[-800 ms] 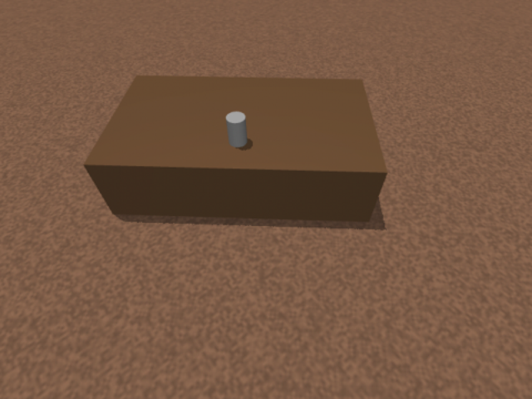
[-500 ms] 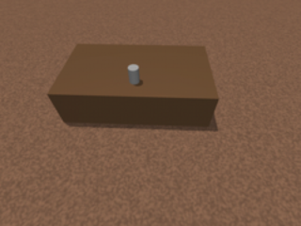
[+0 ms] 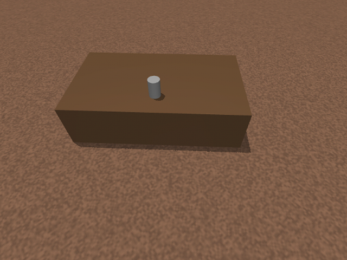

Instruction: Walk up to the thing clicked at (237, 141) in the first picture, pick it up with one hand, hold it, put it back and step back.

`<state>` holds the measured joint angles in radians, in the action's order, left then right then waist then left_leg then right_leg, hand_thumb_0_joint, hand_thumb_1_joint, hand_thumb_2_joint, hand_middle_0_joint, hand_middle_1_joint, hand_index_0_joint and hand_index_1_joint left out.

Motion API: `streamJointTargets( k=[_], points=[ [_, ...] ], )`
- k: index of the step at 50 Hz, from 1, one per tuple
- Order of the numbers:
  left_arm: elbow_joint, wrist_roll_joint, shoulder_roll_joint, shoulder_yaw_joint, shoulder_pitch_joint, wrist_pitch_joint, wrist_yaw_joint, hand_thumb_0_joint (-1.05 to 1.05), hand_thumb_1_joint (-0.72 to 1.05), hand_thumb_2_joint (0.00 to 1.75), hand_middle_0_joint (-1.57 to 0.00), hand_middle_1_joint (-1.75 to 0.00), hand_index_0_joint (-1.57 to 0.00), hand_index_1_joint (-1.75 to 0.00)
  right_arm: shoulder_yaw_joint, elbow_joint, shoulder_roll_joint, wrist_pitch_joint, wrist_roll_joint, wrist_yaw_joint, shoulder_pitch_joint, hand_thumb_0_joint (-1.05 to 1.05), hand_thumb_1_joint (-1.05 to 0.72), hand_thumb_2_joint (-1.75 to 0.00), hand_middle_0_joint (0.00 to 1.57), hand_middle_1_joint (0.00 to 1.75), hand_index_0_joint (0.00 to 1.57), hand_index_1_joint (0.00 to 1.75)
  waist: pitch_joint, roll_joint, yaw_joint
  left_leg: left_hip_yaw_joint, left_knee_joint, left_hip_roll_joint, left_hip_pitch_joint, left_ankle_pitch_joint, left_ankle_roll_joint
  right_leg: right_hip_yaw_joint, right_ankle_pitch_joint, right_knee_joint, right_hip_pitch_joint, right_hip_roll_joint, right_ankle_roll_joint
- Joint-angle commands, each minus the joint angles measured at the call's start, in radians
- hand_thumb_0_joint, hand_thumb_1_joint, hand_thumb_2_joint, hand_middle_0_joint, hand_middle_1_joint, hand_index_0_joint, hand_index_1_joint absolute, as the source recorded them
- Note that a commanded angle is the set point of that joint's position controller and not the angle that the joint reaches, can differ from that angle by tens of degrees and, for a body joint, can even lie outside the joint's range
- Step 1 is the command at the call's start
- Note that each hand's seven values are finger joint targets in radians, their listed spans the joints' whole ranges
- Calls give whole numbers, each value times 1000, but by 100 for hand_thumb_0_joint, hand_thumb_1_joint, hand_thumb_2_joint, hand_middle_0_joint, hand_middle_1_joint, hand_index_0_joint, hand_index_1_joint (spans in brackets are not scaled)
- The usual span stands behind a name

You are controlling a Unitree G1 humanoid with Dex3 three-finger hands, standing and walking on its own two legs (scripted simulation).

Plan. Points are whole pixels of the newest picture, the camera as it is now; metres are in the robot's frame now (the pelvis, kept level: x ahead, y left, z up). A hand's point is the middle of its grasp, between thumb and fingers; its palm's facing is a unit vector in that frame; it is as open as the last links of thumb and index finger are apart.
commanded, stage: stand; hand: left
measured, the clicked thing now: (154, 87) +1.19 +0.14 -0.39
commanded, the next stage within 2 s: walk up in 0.32 s
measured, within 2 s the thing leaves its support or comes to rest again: neither
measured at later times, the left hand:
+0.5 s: hand out of the picture +0.09 +0.26 -0.15, palm faces -0.08 -0.93 -0.36, open 7.4 cm
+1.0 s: hand (104, 240) +0.21 +0.21 -0.15, palm faces +0.00 -0.93 -0.36, open 7.4 cm
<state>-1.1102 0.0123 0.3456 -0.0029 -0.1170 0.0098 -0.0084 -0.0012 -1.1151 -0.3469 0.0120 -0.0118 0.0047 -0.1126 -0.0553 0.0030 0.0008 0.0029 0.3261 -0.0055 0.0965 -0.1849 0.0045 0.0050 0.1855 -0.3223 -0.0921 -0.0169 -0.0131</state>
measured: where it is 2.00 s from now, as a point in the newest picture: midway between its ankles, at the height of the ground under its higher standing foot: (186, 201)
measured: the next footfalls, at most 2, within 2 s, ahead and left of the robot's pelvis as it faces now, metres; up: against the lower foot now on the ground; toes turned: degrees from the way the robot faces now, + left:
right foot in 0.60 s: +0.16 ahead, -0.18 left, +0.00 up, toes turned -5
left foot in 1.08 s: +0.40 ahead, +0.08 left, +0.00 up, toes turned +4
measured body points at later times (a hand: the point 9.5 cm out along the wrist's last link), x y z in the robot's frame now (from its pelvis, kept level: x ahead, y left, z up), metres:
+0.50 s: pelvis +0.02 -0.02 -0.01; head +0.03 -0.02 +0.44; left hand +0.09 +0.31 -0.13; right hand +0.06 -0.33 -0.13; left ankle +0.00 +0.11 -0.75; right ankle +0.02 -0.14 -0.72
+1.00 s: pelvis +0.19 -0.07 -0.01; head +0.21 -0.07 +0.44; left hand +0.21 +0.26 -0.13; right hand +0.27 -0.39 -0.13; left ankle +0.33 +0.08 -0.72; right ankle +0.12 -0.18 -0.75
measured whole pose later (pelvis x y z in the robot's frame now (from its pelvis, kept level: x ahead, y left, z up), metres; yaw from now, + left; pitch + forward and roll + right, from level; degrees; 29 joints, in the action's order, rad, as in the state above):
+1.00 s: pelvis +0.19 -0.07 -0.01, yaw +0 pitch -3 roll -2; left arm -0.91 0.02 0.39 0.06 -0.35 0.08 -0.05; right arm 0.08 -0.92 -0.42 0.02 -0.04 0.10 -0.24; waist -0.09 -0.04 -0.04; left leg 0.03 0.66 0.08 0.49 -0.18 0.00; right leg 0.10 0.34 -0.39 0.00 0.01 0.01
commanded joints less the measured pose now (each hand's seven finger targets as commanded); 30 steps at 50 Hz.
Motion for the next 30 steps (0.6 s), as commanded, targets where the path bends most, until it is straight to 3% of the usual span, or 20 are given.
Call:
streamJointTargets(
  k=[1,15,16,17,18,19,20,21,22,24,26,27,28,29,30],
  points=[
    [60,-4,209,42,42,21,18,0,90,90,-20,-30,-20,-30,39,56,-210,23,4,-15,34,0,-90,-90,20,30,20,30,59,-7,-1,98,-55,130,11,126,21,-83,-109,44,0,-115,36],
    [61,-3,213,40,29,21,16,0,90,90,-20,-30,-20,-30,40,57,-210,23,4,-13,39,0,-90,-90,20,30,20,30,73,2,-4,102,-52,129,-6,154,22,-82,-117,44,-8,-113,38],
    [112,16,291,99,-30,33,-11,0,90,90,-20,-30,-20,-30,98,109,-289,39,-18,7,-29,0,-90,-90,20,30,20,30,172,15,4,102,24,95,-44,-365,88,-79,329,-35,-18,-52,69],
    [114,27,291,102,-14,32,-21,0,90,90,-20,-30,-20,-30,111,94,-308,41,-27,14,-72,0,-90,-90,20,30,20,30,100,-30,21,159,-1,122,-22,-552,112,-94,473,-92,-163,-58,85],
    [128,27,270,104,34,30,-27,0,90,90,-20,-30,-20,-30,117,88,-315,38,-29,17,-94,0,-90,-90,20,30,20,30,21,-71,42,226,-63,163,-25,-642,132,-52,481,-159,-297,-22,70],
    [149,30,242,100,59,29,-34,0,90,90,-20,-30,-20,-30,129,97,-331,38,-28,20,-104,0,-90,-90,20,30,20,30,-30,-130,58,317,-143,250,-52,-673,178,5,384,-285,-411,3,54],
    [174,32,245,104,86,30,-36,0,90,90,-20,-30,-20,-30,146,111,-352,42,-30,20,-111,0,-90,-90,20,30,20,30,-102,-161,78,426,-213,362,-46,-607,237,-5,316,-437,-516,-9,41],
    [192,29,248,106,101,35,-36,0,90,90,-20,-30,-20,-30,152,121,-354,53,-34,16,-116,0,-90,-90,20,30,20,30,-139,-112,77,461,-215,399,-66,-487,266,-78,301,-460,-570,-51,45],
    [200,22,245,102,100,43,-42,0,90,90,-20,-30,-20,-30,152,135,-342,61,-31,15,-113,0,-90,-90,20,30,20,30,-130,-88,70,445,-207,393,-98,-399,266,-101,272,-445,-571,-73,49],
    [202,18,250,104,55,52,-54,0,90,90,-20,-30,-20,-30,145,164,-310,63,-32,20,-101,0,-90,-90,20,30,20,30,-50,-102,53,329,-180,317,-132,-353,234,-66,271,-404,-512,-66,40],
    [196,14,243,111,-41,45,-70,0,90,90,-20,-30,-20,-30,156,208,-337,61,-35,30,-18,0,-90,-90,20,30,20,30,-20,-200,-3,232,-165,285,12,-382,204,-33,226,-355,-321,-71,35],
    [186,14,245,115,-78,46,-71,0,90,90,-20,-30,-20,-30,153,224,-325,57,-37,35,25,0,-90,-90,20,30,20,30,-3,-213,-25,157,-123,239,51,-334,182,3,184,-292,-238,-57,37],
    [173,16,241,123,-112,48,-68,0,90,90,-20,-30,-20,-30,150,235,-308,52,-37,40,37,0,-90,-90,20,30,20,30,18,-195,-43,90,-56,194,91,-295,161,35,104,-218,-141,-36,31],
    [141,19,244,133,-191,51,-60,0,90,90,-20,-30,-20,-30,146,250,-288,47,-32,41,48,0,-90,-90,20,30,20,30,38,-146,-85,42,42,164,206,-326,139,64,9,-190,18,-11,28],
    [110,22,276,149,-286,54,-50,0,90,90,-20,-30,-20,-30,135,258,-256,41,-34,41,41,0,-90,-90,20,30,20,30,67,-37,-121,-2,202,118,329,-344,119,72,25,-176,188,12,28]
  ],
)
